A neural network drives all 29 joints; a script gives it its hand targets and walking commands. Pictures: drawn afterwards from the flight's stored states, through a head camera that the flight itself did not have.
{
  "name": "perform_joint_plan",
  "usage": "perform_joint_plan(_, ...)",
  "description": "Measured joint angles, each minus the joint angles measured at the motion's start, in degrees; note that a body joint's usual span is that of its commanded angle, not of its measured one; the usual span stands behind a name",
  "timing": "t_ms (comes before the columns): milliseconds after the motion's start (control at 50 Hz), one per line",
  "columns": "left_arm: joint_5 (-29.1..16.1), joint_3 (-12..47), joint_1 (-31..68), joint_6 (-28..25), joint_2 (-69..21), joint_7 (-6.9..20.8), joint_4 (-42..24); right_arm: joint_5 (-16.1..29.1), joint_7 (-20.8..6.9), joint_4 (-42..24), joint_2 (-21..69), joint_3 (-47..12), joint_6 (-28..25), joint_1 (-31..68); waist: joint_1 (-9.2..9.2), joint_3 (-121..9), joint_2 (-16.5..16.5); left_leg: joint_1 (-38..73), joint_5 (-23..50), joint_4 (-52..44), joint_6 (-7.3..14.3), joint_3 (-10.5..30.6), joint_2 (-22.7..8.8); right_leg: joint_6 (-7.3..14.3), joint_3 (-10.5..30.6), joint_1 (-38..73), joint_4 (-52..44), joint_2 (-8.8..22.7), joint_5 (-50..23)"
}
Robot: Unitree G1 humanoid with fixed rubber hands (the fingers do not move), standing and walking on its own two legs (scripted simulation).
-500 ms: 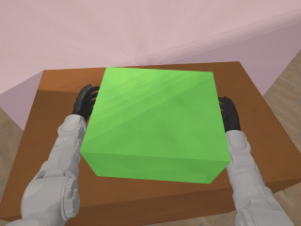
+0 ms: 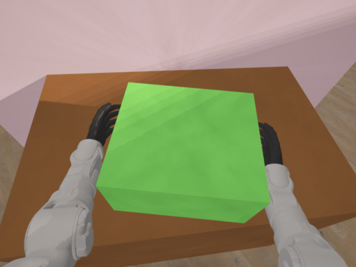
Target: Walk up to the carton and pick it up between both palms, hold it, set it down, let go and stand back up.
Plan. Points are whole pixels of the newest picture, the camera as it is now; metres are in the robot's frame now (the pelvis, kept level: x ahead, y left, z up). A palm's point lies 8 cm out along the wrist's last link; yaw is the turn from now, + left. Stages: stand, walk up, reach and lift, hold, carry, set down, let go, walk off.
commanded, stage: set down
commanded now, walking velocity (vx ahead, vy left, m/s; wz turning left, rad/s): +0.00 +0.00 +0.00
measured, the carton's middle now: (184, 150) +0.39 -0.03 +0.00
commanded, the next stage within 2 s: none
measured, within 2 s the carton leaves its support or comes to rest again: neither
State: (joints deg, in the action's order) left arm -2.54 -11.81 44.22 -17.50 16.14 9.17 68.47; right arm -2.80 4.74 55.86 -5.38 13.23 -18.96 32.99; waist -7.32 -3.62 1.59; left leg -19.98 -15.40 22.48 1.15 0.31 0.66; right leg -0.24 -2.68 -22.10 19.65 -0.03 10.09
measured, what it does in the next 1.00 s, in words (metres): stands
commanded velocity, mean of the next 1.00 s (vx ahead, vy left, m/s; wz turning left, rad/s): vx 0.00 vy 0.00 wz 0.00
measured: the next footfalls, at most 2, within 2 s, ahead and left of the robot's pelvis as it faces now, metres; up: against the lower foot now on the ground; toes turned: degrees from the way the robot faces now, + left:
none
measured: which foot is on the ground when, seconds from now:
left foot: down 0.00-1.00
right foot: down 0.00-1.00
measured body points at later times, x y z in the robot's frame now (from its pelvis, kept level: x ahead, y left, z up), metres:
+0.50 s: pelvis -0.01 +0.00 +0.00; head +0.08 +0.03 +0.44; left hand +0.45 +0.17 +0.02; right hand +0.35 -0.23 +0.02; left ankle -0.06 +0.10 -0.74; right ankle -0.02 -0.12 -0.74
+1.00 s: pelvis -0.04 +0.01 -0.01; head +0.07 +0.04 +0.42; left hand +0.45 +0.18 +0.02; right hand +0.34 -0.23 +0.01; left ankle -0.06 +0.10 -0.74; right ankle -0.02 -0.12 -0.74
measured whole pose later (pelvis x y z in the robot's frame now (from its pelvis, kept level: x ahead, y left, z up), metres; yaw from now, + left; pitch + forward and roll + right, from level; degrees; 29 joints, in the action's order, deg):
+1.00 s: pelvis -0.04 +0.01 -0.01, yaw -1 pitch +22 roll -2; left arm -9.9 2.2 55.1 -20.5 21.3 3.8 81.6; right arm 10.5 7.1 65.1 -6.9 5.6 -21.6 39.3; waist -9.2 -11.1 0.2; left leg -38.1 -14.9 30.9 1.1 0.3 0.6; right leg -0.5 -2.7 -37.9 23.1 0.0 7.5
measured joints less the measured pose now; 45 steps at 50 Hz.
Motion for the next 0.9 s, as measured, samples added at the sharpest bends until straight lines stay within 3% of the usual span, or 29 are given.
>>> perform_joint_plan(140, 0.0, 0.9, 2.4, -1.9, 0.0, 0.0, 3.7, 0.0, 0.4, 3.0, 0.0, 1.2, -3.3, 0.0, 0.16, -0.1, 0.0, -1.1, 0.3, 0.3, 0.0, 0.0, 0.0, 0.0, 0.0, -0.9, 0.0, 0.0, -0.2)
perform_joint_plan(360, 0.0, 2.8, 5.0, -4.4, 0.8, -0.9, 8.9, 0.1, 0.8, 4.6, -0.2, 1.4, -4.1, 0.9, 0.15, -1.8, 0.0, -3.9, 0.5, 1.2, 0.0, 0.0, 0.0, 0.0, 0.0, -3.2, 0.0, 0.0, -0.7)
perform_joint_plan(560, 0.0, 7.0, 8.0, -4.4, 2.3, -3.5, 10.9, 6.5, 2.4, 5.6, -1.0, -3.5, -4.0, 2.0, -0.93, -4.6, -0.2, -10.0, 0.5, 4.1, 0.0, 0.0, 0.0, -0.2, 0.0, -8.1, 0.0, 0.0, -2.1)
perform_joint_plan(660, -0.4, 9.4, 9.7, -4.4, 2.9, -4.3, 11.7, 7.4, 2.4, 6.7, -1.2, -3.7, -4.0, 3.4, -1.36, -5.8, -0.3, -13.1, 0.5, 5.5, 0.0, 0.0, 0.0, -0.2, 0.0, -10.7, 0.4, 0.0, -2.7)
perform_joint_plan(900, -5.6, 13.3, 10.8, -3.6, 4.4, -5.4, 12.7, 11.4, 2.4, 9.3, -1.5, -5.5, -3.1, 6.0, -1.90, -7.5, -1.2, -17.3, 0.5, 7.6, 0.0, 0.0, 0.0, -0.2, 0.0, -14.8, 2.3, 0.0, -2.8)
